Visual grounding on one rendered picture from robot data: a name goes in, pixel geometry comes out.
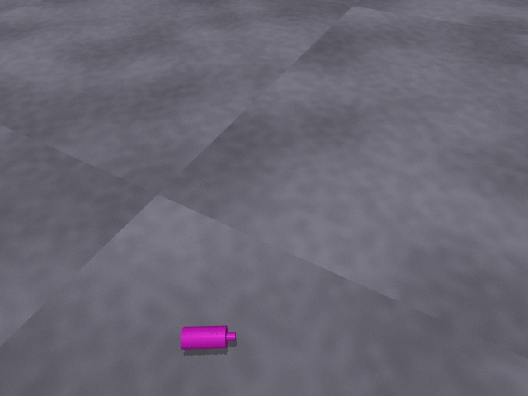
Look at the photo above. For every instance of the bottle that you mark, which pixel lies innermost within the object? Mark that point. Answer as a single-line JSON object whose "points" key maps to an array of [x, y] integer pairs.
{"points": [[206, 337]]}

